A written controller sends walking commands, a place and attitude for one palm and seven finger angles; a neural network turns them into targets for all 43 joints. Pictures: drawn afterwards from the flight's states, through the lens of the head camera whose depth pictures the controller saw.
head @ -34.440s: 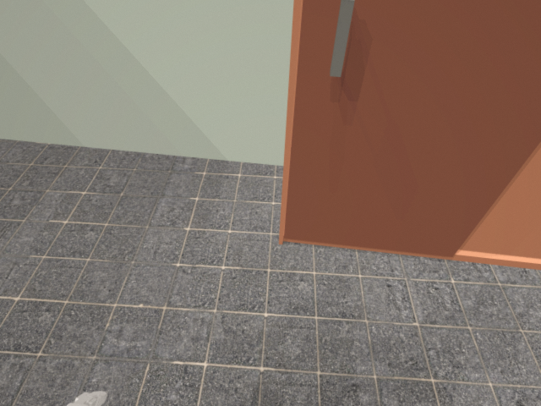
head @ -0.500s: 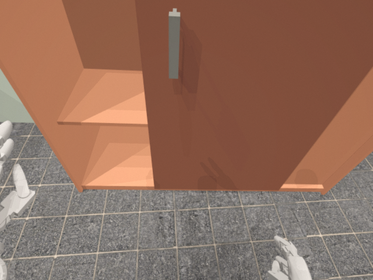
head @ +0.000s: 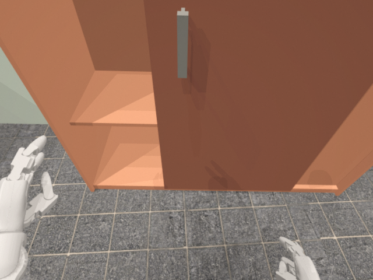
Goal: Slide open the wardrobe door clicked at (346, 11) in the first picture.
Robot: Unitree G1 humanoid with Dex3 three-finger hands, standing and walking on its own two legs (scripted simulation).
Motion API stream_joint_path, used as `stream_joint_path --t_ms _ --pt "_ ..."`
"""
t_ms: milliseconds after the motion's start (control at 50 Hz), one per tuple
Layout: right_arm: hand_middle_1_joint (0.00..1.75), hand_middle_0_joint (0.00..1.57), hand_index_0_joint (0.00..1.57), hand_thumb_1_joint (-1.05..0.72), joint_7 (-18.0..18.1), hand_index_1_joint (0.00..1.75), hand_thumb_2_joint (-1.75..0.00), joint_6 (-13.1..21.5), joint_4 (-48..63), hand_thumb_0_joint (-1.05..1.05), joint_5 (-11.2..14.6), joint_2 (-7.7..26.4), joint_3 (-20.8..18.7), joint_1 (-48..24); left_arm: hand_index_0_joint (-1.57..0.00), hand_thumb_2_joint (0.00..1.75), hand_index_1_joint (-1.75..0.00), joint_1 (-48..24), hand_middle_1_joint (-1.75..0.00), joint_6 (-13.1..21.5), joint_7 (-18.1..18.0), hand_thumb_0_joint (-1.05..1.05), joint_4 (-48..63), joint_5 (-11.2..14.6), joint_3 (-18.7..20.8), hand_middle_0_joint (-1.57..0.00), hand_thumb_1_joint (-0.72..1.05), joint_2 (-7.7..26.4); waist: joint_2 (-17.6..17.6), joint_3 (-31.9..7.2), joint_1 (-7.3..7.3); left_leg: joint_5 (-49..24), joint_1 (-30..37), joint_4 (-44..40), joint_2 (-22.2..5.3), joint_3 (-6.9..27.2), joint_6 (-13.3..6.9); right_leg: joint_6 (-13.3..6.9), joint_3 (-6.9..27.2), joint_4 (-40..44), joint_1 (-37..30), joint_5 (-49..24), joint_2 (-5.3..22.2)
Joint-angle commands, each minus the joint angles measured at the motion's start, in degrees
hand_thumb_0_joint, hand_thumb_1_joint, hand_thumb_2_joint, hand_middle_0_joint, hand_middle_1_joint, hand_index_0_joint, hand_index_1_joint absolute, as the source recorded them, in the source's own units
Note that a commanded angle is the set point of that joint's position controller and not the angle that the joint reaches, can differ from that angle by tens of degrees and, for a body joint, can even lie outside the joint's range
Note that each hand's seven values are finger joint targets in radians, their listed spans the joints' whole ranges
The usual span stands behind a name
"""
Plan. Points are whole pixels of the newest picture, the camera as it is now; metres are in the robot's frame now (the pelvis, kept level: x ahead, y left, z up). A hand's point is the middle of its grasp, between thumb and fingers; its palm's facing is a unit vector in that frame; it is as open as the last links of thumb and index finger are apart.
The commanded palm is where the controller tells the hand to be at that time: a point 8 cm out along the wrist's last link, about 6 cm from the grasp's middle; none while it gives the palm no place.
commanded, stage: let the arm hang, fingers relaxed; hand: left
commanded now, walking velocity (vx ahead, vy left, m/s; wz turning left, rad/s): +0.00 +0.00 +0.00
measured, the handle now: (182, 43) +0.68 +0.08 +0.17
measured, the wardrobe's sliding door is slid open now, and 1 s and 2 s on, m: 0.42 0.42 0.42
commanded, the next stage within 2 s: look to check the result in 1.04 s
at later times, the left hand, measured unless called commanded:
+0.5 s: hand out of the picture +0.03 +0.17 -0.17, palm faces -0.02 -0.97 -0.24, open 7.2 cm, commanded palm none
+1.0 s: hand out of the picture +0.06 +0.15 -0.17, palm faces -0.02 -0.98 -0.20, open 7.3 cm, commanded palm none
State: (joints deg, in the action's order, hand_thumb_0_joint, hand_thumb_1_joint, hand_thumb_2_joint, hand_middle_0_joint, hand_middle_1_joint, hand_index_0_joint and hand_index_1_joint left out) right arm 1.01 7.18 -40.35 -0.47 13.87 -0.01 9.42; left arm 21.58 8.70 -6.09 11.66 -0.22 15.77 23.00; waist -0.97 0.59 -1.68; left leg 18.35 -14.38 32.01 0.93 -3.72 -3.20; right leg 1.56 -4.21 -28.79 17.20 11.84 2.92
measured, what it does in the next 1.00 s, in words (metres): stands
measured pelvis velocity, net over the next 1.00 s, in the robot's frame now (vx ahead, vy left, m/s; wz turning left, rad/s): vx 0.01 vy -0.03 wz -0.03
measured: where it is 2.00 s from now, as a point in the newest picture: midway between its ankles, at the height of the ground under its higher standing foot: outside the picture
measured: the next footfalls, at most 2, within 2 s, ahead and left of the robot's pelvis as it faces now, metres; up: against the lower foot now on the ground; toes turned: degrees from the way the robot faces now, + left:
none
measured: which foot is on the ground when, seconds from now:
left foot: down 0.00-1.00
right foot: down 0.00-1.00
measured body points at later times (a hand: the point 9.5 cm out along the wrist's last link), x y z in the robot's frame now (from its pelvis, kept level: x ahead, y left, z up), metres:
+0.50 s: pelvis -0.01 -0.03 +0.00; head +0.03 -0.03 +0.45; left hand +0.03 +0.22 -0.15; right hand -0.02 -0.27 -0.15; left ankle -0.02 +0.08 -0.73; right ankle +0.03 -0.14 -0.73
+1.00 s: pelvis +0.01 -0.03 +0.01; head +0.03 -0.02 +0.46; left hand +0.06 +0.20 -0.15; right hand +0.02 -0.25 -0.15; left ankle -0.02 +0.08 -0.73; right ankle +0.03 -0.14 -0.73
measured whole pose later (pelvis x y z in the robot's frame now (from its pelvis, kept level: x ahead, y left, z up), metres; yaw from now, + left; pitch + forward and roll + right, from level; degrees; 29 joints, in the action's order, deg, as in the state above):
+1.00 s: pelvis +0.01 -0.03 +0.01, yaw -2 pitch +0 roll +0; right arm 1.6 -0.6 -62.8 -1.4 8.9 -0.1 14.3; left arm 10.8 -0.3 -1.9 -62.6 -0.6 0.4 10.0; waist 0.3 2.6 0.4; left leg 15.6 -7.6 23.5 -0.7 -4.7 -1.0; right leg -0.4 -3.0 -23.3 12.5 10.5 0.6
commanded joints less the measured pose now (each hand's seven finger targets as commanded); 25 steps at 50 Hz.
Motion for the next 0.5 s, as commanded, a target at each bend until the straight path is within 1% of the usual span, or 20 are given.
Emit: stream_joint_path --t_ms 0,20,40,60,80,100,120,140,160,180,200,220,240,260,300,320,340,360,420,480 --pt "0.3 0.2 0.2 -0.9 -1.38 0.3 -0.9 -2.64 1.34 0.0 0.0 11.5 -3.94 -0.56 -0.2 0.9 -0.3 -2.92 -0.3 -8.61 4.98 0.0 -25.48 -1.12 -10.31 -0.2 0.9 -1.65 -0.92 -3.5 3.15 -20.9 -4.58 -5.91 -11.06 10.1 -0.74 -2.39 2.2 -8.44 2.29 0.6 1.14" --pt "0.3 0.2 0.2 -0.9 -1.34 0.3 -0.9 -3.4 1.42 0.0 -0.39 11.09 -3.24 -0.49 -0.2 0.9 -0.3 -4.3 -0.3 -8.93 4.98 0.0 -28.25 -1.09 -11.23 -0.2 0.9 -2.07 0.14 -2.36 3.07 -22.24 -5.29 -7.6 -12.14 11.67 -1.7 -2.04 2.44 -10.47 2.2 3.94 0.19" --pt "0.3 0.2 0.2 -0.9 -1.16 0.3 -0.9 -3.99 1.19 0.0 -0.72 10.5 -2.76 -0.15 -0.2 0.9 -0.3 -5.6 -0.3 -9.19 4.82 0.0 -31.05 -1.15 -11.98 -0.2 0.9 -2.29 2.44 -2.15 2.96 -24.5 -4.81 -8.34 -12.88 12.85 -2.35 -1.94 3.14 -11.38 2.2 6.07 -0.11" --pt "0.3 0.2 0.2 -0.9 -0.95 0.3 -0.9 -4.56 1.04 0.0 -0.93 10.23 -2.35 -0.16 -0.2 0.9 -0.3 -6.47 -0.3 -9.47 4.69 0.0 -33.89 -1.1 -12.65 -0.2 0.9 -2.84 3.41 -2.07 2.57 -26.58 -4.82 -8.19 -13.29 13.18 -2.83 -1.68 3.65 -11.18 1.26 5.62 0.14" --pt "0.3 0.2 0.2 -0.9 -0.8 0.3 -0.9 -5.16 0.58 0.0 -1.11 9.87 -2.03 -0.63 -0.2 0.9 -0.3 -6.6 -0.3 -9.64 4.59 0.0 -37.39 -1.16 -12.92 -0.2 0.9 -2.99 5.04 -2.71 1.82 -26.83 -5.36 -7.05 -12.67 12.34 -2.81 -1.56 3.71 -9.14 -1.71 1.52 0.82" --pt "0.3 0.2 0.2 -0.9 -0.76 0.3 -0.9 -5.72 0.06 0.0 -1.12 9.4 -1.87 -1.27 -0.2 0.9 -0.3 -5.94 -0.3 -9.62 4.57 0.0 -40.95 -1.3 -13.21 -0.2 0.9 -2.59 6.72 -4.18 1.01 -23.58 -5.61 -5.38 -10.44 9.62 -1.56 -1.62 4.13 -5.86 -5.14 -5.68 2.11" --pt "0.3 0.2 0.2 -0.9 -0.76 0.3 -0.9 -6.2 -0.54 0.0 -1.14 8.56 -1.88 -0.93 -0.2 0.9 -0.3 -6.23 -0.3 -9.51 4.59 0.0 -44.04 -1.51 -13.35 -0.2 0.9 -1.6 9.26 -4.95 1.22 -17.63 -5.76 -3.67 -7.4 6.89 -0.03 -2.26 5.91 -3.57 -7.05 -11.54 4.13" --pt "0.3 0.2 0.2 -0.9 -0.67 0.3 -0.9 -6.55 -1.03 0.0 -1.1 8.17 -1.91 0.48 -0.2 0.9 -0.3 -6.82 -0.3 -9.37 4.62 0.0 -46.63 -1.62 -13.57 -0.2 0.9 -0.41 10.2 -5.8 1.86 -13.33 -4.3 -2.04 -4.69 4.97 0.89 -3.79 8.1 -2.55 -6.8 -15.46 6.08" --pt "0.3 0.2 0.2 -0.9 -0.48 0.3 -0.9 -6.88 -2.35 0.0 -1.06 7.31 -1.9 1.49 -0.2 0.9 -0.3 -7.84 -0.3 -9.28 4.7 0.0 -48.75 -1.43 -13.71 -0.2 0.9 -0.09 9.81 -6.48 2.43 -9.2 -2.58 -1.44 -3.33 3.8 1.47 -5.21 10.25 -0.88 -5.95 -16.05 7.93" --pt "0.3 0.2 0.2 -0.9 -0.29 0.3 -0.9 -7.16 -3.65 0.0 -1.08 6.62 -1.72 2.08 -0.2 0.9 -0.3 -8.97 -0.3 -9.24 4.71 0.0 -50.59 -1.26 -13.85 -0.2 0.9 -0.01 7.26 -6.0 2.83 -6.6 -0.81 -1.69 -2.69 3.59 1.72 -6.13 11.54 1.03 -4.26 -13.5 8.5" --pt "0.3 0.2 0.2 -0.9 -0.21 0.3 -0.9 -7.37 -5.03 0.0 -1.11 5.88 -1.56 2.52 -0.2 0.9 -0.3 -9.7 -0.3 -9.12 4.75 0.0 -52.37 -1.12 -14.01 -0.2 0.9 -0.22 4.25 -5.61 3.09 -5.6 0.42 -2.57 -2.77 3.65 1.68 -6.21 11.63 2.5 -3.13 -9.73 8.11" --pt "0.3 0.2 0.2 -0.9 -0.13 0.3 -0.9 -7.45 -6.21 0.0 -1.2 5.47 -1.46 2.89 -0.2 0.9 -0.3 -10.06 -0.3 -9.02 4.77 0.0 -54.07 -0.99 -14.14 -0.2 0.9 -0.57 0.26 -5.35 3.11 -5.81 0.87 -3.72 -3.3 4.2 1.51 -5.94 11.16 3.07 -2.76 -6.26 7.15" --pt "0.3 0.2 0.2 -0.9 -0.09 0.3 -0.9 -7.52 -6.95 0.0 -1.23 5.57 -1.3 2.85 -0.2 0.9 -0.3 -9.94 -0.3 -9.0 4.71 0.0 -55.59 -1.03 -14.2 -0.2 0.9 -0.71 -1.41 -4.88 2.9 -6.55 1.14 -4.67 -4.23 4.75 1.29 -5.22 9.79 3.25 -2.71 -4.09 5.89" --pt "0.3 0.2 0.2 -0.9 0.02 0.3 -0.9 -7.47 -7.88 0.0 -1.5 4.85 -1.61 3.05 -0.2 0.9 -0.3 -9.11 -0.3 -8.96 4.65 0.0 -56.82 -1.07 -13.56 -0.2 0.9 -2.68 -5.0 -5.14 2.49 -6.34 0.12 -5.73 -5.12 5.27 0.89 -4.77 8.5 3.37 -4.1 -3.65 5.03" --pt "0.3 0.2 0.2 -0.9 0.07 0.3 -0.9 -7.7 -9.43 0.0 -1.52 4.76 -1.65 3.68 -0.2 0.9 -0.3 -8.56 -0.3 -9.05 4.58 0.0 -59.32 -0.84 -13.74 -0.2 0.9 -3.09 -8.89 -5.14 1.98 -4.59 -2.12 -8.18 -6.22 6.24 0.63 -4.17 6.76 3.34 -6.92 -1.81 3.59" --pt "0.3 0.2 0.2 -0.9 0.1 0.3 -0.9 -7.8 -10.3 0.0 -1.43 4.53 -1.69 3.91 -0.2 0.9 -0.3 -8.43 -0.3 -8.98 4.59 0.0 -60.62 -0.77 -13.86 -0.2 0.9 -3.21 -8.31 -4.8 1.77 -3.87 -2.79 -8.73 -6.43 6.3 0.7 -4.09 6.52 3.96 -7.75 -1.36 3.45" --pt "0.3 0.2 0.2 -0.9 0.19 0.3 -0.9 -7.88 -10.67 0.0 -1.3 4.59 -1.85 4.95 -0.2 0.9 -0.3 -8.64 -0.3 -8.84 4.51 0.0 -61.36 -0.87 -13.87 -0.2 0.9 -3.31 -4.93 -4.77 1.86 -4.43 -2.42 -8.54 -6.7 6.45 0.83 -4.02 6.22 4.49 -8.25 -2.1 3.28" --pt "0.3 0.2 0.2 -0.9 0.25 0.3 -0.9 -7.99 -11.45 0.0 -1.22 4.36 -1.91 5.54 -0.2 0.9 -0.3 -9.05 -0.3 -8.88 4.56 0.0 -62.48 -0.76 -14.06 -0.2 0.9 -3.65 -4.44 -3.5 2.02 -2.65 -2.89 -9.09 -6.6 6.28 0.97 -4.04 6.63 5.61 -7.58 -0.16 3.51" --pt "0.3 0.2 0.2 -0.9 0.25 0.3 -0.9 -8.32 -13.66 0.0 -1.28 3.59 -1.94 7.85 -0.2 0.9 -0.3 -9.68 -0.3 -9.0 4.61 0.0 -64.94 -0.73 -14.15 -0.2 0.9 -3.92 -0.21 0.47 2.3 1.54 -4.2 -10.53 -6.25 6.11 0.96 -4.26 7.71 8.53 -5.35 6.23 3.49" --pt "0.3 0.2 0.2 -0.9 0.24 0.3 -0.9 -8.25 -15.5 0.0 -1.29 2.9 -1.8 9.76 -0.2 0.9 -0.3 -9.55 -0.3 -8.85 4.56 0.0 -66.77 -0.72 -14.26 -0.2 0.9 -4.28 2.82 1.11 2.53 0.73 -2.8 -10.58 -5.96 5.56 0.91 -4.33 8.49 10.29 -4.39 7.41 3.78"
